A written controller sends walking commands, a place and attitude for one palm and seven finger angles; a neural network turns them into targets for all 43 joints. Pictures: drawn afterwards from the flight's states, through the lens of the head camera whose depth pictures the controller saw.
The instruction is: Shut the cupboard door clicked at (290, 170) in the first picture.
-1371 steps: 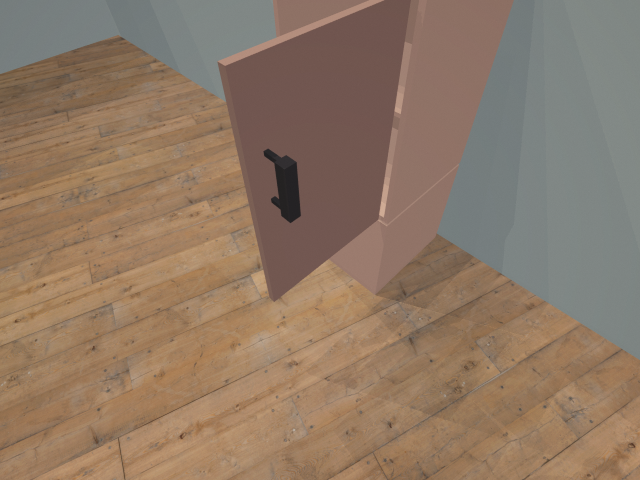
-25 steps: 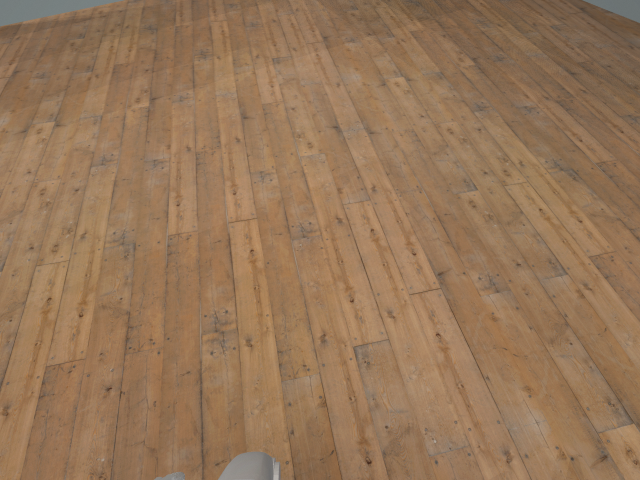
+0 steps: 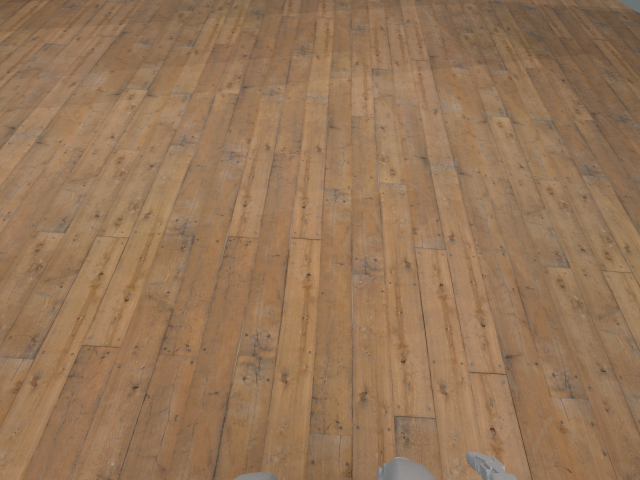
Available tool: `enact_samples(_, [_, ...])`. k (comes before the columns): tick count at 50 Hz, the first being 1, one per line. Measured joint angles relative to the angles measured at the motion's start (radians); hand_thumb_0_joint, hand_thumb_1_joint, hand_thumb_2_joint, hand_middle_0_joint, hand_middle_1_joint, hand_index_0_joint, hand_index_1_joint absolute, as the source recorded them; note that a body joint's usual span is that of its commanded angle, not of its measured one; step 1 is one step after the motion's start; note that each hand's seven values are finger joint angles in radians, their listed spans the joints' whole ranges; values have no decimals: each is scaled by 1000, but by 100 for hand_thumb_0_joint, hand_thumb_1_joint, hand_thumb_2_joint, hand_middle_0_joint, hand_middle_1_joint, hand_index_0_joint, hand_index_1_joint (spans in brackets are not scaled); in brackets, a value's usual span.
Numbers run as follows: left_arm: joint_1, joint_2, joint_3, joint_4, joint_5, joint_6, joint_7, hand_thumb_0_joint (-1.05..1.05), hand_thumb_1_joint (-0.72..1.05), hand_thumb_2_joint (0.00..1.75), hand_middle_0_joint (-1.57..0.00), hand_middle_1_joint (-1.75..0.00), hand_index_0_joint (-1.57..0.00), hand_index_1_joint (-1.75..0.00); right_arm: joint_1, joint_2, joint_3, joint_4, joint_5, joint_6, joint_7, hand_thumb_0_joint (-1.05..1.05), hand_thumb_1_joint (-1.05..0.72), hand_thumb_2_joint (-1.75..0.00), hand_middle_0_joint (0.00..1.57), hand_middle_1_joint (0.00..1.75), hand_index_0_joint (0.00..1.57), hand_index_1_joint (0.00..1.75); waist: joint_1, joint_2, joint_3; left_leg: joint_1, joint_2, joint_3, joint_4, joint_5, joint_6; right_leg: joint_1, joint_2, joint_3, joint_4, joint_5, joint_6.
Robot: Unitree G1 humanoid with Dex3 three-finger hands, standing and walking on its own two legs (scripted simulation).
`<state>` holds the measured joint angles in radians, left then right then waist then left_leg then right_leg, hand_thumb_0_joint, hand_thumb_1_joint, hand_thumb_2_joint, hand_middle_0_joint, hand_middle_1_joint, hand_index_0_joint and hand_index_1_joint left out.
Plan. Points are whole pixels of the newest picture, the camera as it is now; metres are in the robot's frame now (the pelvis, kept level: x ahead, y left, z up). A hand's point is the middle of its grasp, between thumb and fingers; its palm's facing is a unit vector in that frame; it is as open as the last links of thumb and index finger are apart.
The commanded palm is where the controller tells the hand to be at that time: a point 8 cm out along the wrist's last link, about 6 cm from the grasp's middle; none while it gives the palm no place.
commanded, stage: turn to face it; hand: left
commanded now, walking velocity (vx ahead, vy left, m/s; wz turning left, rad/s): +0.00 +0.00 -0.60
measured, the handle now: out of the picture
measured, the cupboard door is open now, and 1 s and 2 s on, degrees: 55 55 55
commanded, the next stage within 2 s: none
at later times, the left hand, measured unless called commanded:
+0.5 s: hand (219, 431) +0.19 +0.17 -0.17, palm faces -0.23 -0.95 -0.21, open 7.4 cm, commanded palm none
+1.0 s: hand (281, 345) +0.33 +0.09 -0.15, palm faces -0.56 -0.78 -0.27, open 7.4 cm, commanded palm none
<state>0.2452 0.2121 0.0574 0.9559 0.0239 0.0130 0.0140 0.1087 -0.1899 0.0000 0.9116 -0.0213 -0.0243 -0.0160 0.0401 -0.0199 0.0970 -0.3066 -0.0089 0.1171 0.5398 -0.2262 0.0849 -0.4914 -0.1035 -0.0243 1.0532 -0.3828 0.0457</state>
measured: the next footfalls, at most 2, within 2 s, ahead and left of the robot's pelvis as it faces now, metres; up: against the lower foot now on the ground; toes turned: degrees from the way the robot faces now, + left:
right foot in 0.22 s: +0.10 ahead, -0.14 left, +0.00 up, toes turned -13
left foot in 0.56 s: +0.19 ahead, +0.10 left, +0.00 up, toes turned -17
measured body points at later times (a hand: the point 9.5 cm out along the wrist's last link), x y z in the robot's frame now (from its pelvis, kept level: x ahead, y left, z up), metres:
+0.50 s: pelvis +0.08 -0.01 +0.00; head +0.13 -0.01 +0.45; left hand +0.21 +0.22 -0.15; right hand +0.09 -0.28 -0.13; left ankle +0.13 +0.11 -0.70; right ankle +0.06 -0.13 -0.73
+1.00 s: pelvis +0.10 +0.00 -0.01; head +0.12 -0.04 +0.44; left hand +0.36 +0.13 -0.13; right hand -0.03 -0.25 -0.16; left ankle +0.15 +0.12 -0.70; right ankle +0.03 -0.09 -0.73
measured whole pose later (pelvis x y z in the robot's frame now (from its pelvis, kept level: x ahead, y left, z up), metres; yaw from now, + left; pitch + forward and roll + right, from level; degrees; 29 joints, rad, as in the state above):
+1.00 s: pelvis +0.10 +0.00 -0.01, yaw -35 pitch +0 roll -1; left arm 0.11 0.23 0.06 0.84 0.02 0.03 -0.03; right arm 0.24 -0.27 -0.06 0.92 -0.01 0.06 -0.02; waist -0.03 0.06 0.09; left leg -0.38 0.14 0.11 0.91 -0.52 -0.06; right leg -0.28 0.00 -0.06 0.60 -0.33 -0.01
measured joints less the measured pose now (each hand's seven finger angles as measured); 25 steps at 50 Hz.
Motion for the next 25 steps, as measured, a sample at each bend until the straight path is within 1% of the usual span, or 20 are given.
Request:
enact_samples(2, [-10,-11,-3,-5,1,8,-5,1,91,90,-19,-30,-20,-30,23,18,2,23,1,9,-1,0,-90,-90,20,30,20,30,-4,8,-18,38,9,9,-38,0,-4,5,14,3,-99,31,-2])
enact_samples(3, [-12,-18,-3,-7,2,13,-8,1,91,90,-19,-30,-20,-30,32,22,-8,27,5,12,-7,0,-92,-89,20,30,20,30,-8,12,-25,53,14,17,-49,-4,-7,13,22,2,-142,43,-3])
enact_samples(5, [-14,-31,-3,-10,4,22,-15,1,91,90,-19,-30,-20,-30,44,19,-17,36,2,20,-8,-1,-93,-89,20,30,20,30,-17,21,-34,75,28,36,-51,-22,-14,37,37,-12,-218,62,-4])
enact_samples(9, [-12,-46,3,-19,7,31,-27,1,91,90,-19,-30,-20,-30,66,6,-30,52,-1,39,-6,-1,-93,-89,20,30,20,30,-28,33,-40,91,63,85,8,-91,-36,122,69,-53,-346,94,-10])
enact_samples(10, [-8,-46,4,-24,7,29,-29,1,91,90,-19,-30,-20,-30,74,2,-34,54,0,43,-6,-1,-92,-89,20,30,20,30,-29,32,-41,87,71,98,38,-116,-43,152,76,-58,-392,127,-15])
enact_samples(11, [-3,-43,5,-30,9,24,-31,1,91,90,-20,-30,-20,-30,82,-1,-38,54,2,47,-5,-1,-92,-89,20,30,20,30,-29,27,-45,77,77,112,76,-144,-52,180,81,-51,-438,134,-34])
enact_samples(12, [-5,-45,6,-29,11,16,-29,1,91,90,-20,-30,-20,-30,84,-9,-44,57,5,50,-4,-1,-92,-89,20,30,20,30,-28,35,-44,54,89,107,129,-173,-67,180,95,-43,-441,84,-53])
enact_samples(13, [-12,-51,3,-26,11,10,-27,1,91,90,-20,-30,-20,-30,81,-19,-50,59,8,58,-7,0,-92,-90,20,30,20,30,-30,50,-36,20,88,68,209,-235,-85,172,109,-40,-429,65,-68])
enact_samples(14, [-16,-55,0,-26,9,4,-23,1,91,90,-20,-30,-20,-30,78,-27,-53,61,10,65,-11,0,-92,-90,20,30,20,30,-32,57,-29,-19,75,23,302,-285,-100,170,117,-35,-429,65,-78])
enact_samples(15, [-17,-56,0,-29,7,1,-18,1,91,90,-20,-30,-20,-30,75,-31,-56,62,11,71,-13,0,-91,-90,20,30,20,30,-31,56,-23,-56,60,-12,392,-305,-112,173,122,-26,-440,79,-81])
enact_samples(16, [-18,-56,1,-31,5,1,-13,1,91,90,-20,-30,-20,-30,73,-34,-57,61,13,74,-15,0,-91,-90,20,30,20,30,-31,54,-18,-89,50,-39,465,-299,-123,180,127,-16,-458,93,-82])
enact_samples(18, [-15,-52,4,-34,3,5,-6,1,91,90,-20,-30,-20,-30,73,-36,-58,55,13,77,-14,0,-91,-90,20,30,19,30,-33,45,-16,-134,44,-69,534,-267,-140,199,132,3,-501,114,-80])
enact_samples(19, [-13,-47,6,-34,3,7,-5,1,91,90,-20,-30,-20,-30,73,-35,-57,49,13,78,-13,0,-91,-90,20,30,19,30,-34,38,-17,-146,44,-77,532,-253,-146,206,133,13,-519,122,-78])
enact_samples(21, [-11,-37,9,-34,5,12,-5,1,91,90,-20,-30,-21,-30,72,-30,-57,36,14,77,-11,0,-91,-90,20,30,19,30,-34,23,-21,-149,47,-88,476,-235,-155,217,132,37,-546,133,-72])
enact_samples(25, [-14,-9,19,-38,7,25,-13,1,91,90,-20,-30,-21,-30,64,-19,-51,6,18,69,-8,0,-91,-90,20,30,19,30,-30,-4,-25,-104,45,-102,267,-192,-158,216,130,88,-544,131,-51])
